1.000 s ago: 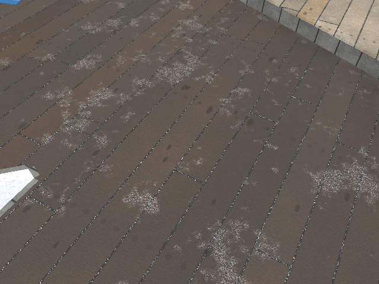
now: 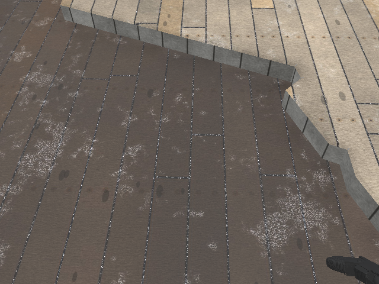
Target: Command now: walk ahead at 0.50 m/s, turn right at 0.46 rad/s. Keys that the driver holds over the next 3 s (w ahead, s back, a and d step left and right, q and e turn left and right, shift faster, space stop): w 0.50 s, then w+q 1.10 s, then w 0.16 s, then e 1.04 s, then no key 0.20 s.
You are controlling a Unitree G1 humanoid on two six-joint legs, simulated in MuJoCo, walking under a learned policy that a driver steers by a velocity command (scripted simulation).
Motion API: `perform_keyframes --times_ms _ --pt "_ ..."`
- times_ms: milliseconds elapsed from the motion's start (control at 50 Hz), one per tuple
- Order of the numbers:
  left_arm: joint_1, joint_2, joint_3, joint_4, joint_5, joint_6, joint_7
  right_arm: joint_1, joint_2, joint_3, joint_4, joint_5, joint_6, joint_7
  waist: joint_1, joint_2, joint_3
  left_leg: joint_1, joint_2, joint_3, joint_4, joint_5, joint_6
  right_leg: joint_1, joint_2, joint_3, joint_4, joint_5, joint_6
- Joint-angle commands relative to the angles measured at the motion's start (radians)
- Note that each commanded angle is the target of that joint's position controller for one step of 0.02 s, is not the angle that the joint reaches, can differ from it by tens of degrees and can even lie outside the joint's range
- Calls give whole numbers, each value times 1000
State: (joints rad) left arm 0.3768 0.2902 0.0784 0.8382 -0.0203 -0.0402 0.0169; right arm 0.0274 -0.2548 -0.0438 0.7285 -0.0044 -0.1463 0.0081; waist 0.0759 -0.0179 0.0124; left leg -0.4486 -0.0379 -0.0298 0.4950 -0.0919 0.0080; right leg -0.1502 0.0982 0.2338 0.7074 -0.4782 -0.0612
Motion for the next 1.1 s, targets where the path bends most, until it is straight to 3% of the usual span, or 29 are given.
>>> perform_keyframes --times_ms 20,40,60,80,100,140,180,200,260,340,400,440,460,480,500,520,540,580,600,680,800,920,960,1000,1020,1040,1060,1080,1100 --pt "102 99 -2 -80 -32 -30 1 319 -188 -66 13 4 6 6 -127 247 -255 750 449 -759 -216 -456 246 -618 -62 -18 572 -78 14" --pt "0 134 7 -87 -24 -26 0 281 -126 -50 5 7 12 6 -148 142 -136 638 395 -583 -215 -404 201 -636 -90 -39 594 17 19" --pt "-52 114 4 -97 -11 -24 2 237 -117 -42 2 0 17 10 -130 62 -65 516 348 -462 -234 -262 186 -603 -118 -67 566 81 27" --pt "-94 101 7 -110 7 -26 1 212 -101 -36 9 -4 20 11 -117 53 -17 436 308 -383 -255 -157 184 -588 -143 -71 504 124 28" --pt "-90 84 6 -117 4 -27 -5 205 -101 -33 16 -11 19 11 -93 95 -9 381 287 -326 -273 -85 183 -542 -166 -83 466 147 28" --pt "-85 51 -1 -118 1 -24 -12 219 -98 -34 33 -1 15 13 -82 119 -16 351 260 -248 -306 4 198 -512 -179 -124 391 158 36" --pt "-139 35 -9 -138 16 -25 -14 252 -116 -39 50 10 11 13 -95 95 -4 351 255 -190 -327 134 208 -534 -192 -153 304 199 45" --pt "-165 19 -17 -157 15 -27 -16 250 -151 -47 58 11 16 9 -88 111 -10 357 273 -186 -340 128 220 -543 -202 -163 232 242 53" --pt "-260 9 -28 -176 12 -35 -26 271 -165 -49 70 17 30 1 -120 92 2 340 244 -104 -362 129 200 -490 -198 -193 45 389 57" --pt "-373 22 -29 -211 2 -43 -40 344 -186 -50 107 29 45 0 -156 103 25 367 255 -69 -344 122 181 -423 -161 -226 -105 470 51" --pt "-404 49 -23 -234 -2 -48 -51 357 -202 -53 125 35 59 -2 -137 118 34 435 297 -80 -301 163 159 -393 -148 -226 -169 404 14" --pt "-300 86 -2 -208 5 -50 -50 332 -216 -54 126 38 70 -8 -60 114 -24 437 277 -40 -170 372 127 -212 -109 -261 -233 392 -22" --pt "-160 130 22 -163 10 -48 -42 336 -196 -45 124 33 73 -10 1 91 -113 383 227 4 1 451 100 -5 -99 -268 -243 400 -50" --pt "29 207 45 -130 21 -43 -30 329 -147 -21 92 7 70 -13 71 -26 -259 184 169 56 313 209 56 286 -288 -58 -217 427 -119" --pt "67 284 57 -113 23 -37 -33 441 -32 13 72 8 48 -8 4 -289 -358 -195 3 45 635 -436 6 552 -493 391 -330 253 -274" --pt "65 184 33 -116 14 -37 -35 394 -138 -11 89 33 33 -2 42 -178 -316 -317 46 -74 767 -497 16 505 -491 451 -396 109 -265" --pt "-4 141 17 -125 11 -42 -35 316 -180 -24 66 53 27 2 29 -129 -176 -364 89 -71 778 -405 32 380 -460 300 -414 140 -218" --pt "-127 72 -4 -134 21 -49 -42 253 -159 -28 65 29 42 -7 -29 -37 -48 -288 157 -52 682 -248 27 146 -366 91 -481 277 -157" --pt "-153 74 -4 -131 30 -57 -42 287 -142 -29 67 30 55 -6 -66 -92 -45 -224 177 -67 661 -201 19 75 -362 39 -513 327 -157" --pt "-156 87 8 -89 37 -86 -37 272 -102 -28 60 33 92 -11 -92 -42 2 -232 173 -99 593 -83 -9 -5 -348 -121 -587 475 -158" --pt "-116 115 10 -44 33 -81 -14 119 -74 -19 3 22 83 14 -41 -22 44 -237 141 -40 283 205 -5 44 -309 -313 -607 560 -103" --pt "-13 143 18 11 16 -36 -3 -49 -55 -6 -105 26 80 57 16 -10 90 -324 117 48 132 94 40 272 -377 -373 -515 715 -85" --pt "-31 167 23 4 15 -19 4 -38 -71 -14 -128 29 82 69 -15 -40 55 -244 71 105 117 -3 71 301 -381 -405 -418 991 -64" --pt "-45 196 30 -6 15 -3 17 85 -119 -41 -117 29 90 69 -95 -87 -40 -54 -6 157 129 -98 115 297 -374 -429 -209 1306 -43" --pt "-64 200 30 -14 11 2 23 233 -170 -70 -85 30 92 58 -179 -75 -117 163 -40 152 64 -50 152 216 -347 -449 -13 1294 -17" --pt "-64 185 21 -35 17 -9 26 390 -248 -103 -53 27 102 35 -252 10 -211 476 62 -34 26 -19 211 -23 -306 -448 276 1001 24" --pt "18 26 -28 -93 37 -45 7 353 -350 -119 -75 27 101 23 -135 281 -299 830 347 -641 -59 -76 426 -507 -64 -381 683 17 97" --pt "-50 113 -15 -103 11 -93 -15 393 -273 -94 -86 16 93 22 -198 157 -422 901 395 -810 -165 -119 451 -625 -65 -125 778 -91 77" --pt "-151 145 -5 -138 -24 -110 -27 373 -215 -79 -77 10 86 21 -210 110 -290 813 346 -624 -166 -66 386 -683 -119 -116 739 -15 55"
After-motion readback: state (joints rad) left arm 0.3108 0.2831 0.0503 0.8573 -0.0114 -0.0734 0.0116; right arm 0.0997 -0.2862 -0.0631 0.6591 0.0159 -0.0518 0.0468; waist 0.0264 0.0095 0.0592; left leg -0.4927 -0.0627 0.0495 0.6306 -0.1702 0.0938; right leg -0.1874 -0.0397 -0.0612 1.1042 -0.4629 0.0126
